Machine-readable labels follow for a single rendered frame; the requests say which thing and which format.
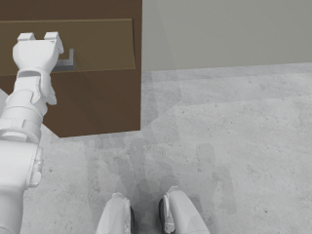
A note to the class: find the robot right foot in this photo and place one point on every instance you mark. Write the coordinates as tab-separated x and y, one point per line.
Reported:
162	217

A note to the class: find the left robot forearm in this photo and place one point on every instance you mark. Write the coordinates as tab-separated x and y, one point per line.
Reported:
23	115

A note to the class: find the handle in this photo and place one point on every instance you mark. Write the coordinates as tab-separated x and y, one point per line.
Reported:
66	64

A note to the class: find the drawer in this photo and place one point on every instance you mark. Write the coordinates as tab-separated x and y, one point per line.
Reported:
98	43

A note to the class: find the right robot shin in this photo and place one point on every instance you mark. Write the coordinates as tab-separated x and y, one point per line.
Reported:
169	222

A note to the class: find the cabinet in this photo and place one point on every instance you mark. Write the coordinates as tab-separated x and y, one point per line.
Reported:
89	102

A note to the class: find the left robot upper arm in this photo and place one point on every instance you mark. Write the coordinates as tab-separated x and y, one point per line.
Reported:
21	167

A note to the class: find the robot left hand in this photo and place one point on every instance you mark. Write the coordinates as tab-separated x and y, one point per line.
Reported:
42	54

